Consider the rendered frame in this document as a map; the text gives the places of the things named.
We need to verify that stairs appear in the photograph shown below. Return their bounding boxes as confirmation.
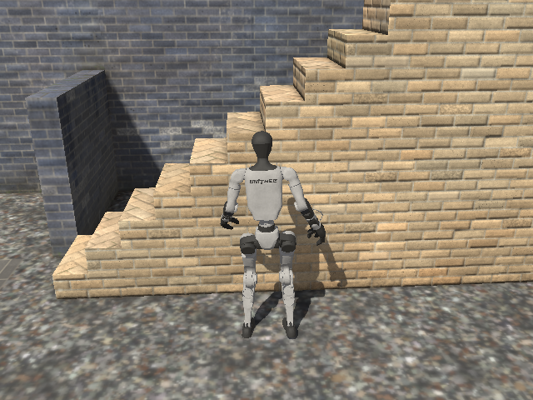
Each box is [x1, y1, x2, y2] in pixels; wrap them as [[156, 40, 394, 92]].
[[52, 0, 533, 299]]

